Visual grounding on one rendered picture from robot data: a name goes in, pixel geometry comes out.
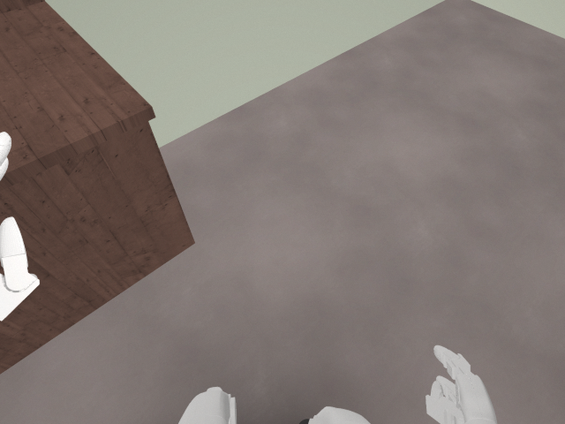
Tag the right robot hand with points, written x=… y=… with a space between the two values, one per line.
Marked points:
x=466 y=400

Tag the counter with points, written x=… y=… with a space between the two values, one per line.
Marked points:
x=85 y=183

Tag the left robot hand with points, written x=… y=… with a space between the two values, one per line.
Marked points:
x=16 y=283

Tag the robot left thigh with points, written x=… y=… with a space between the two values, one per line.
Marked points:
x=211 y=407

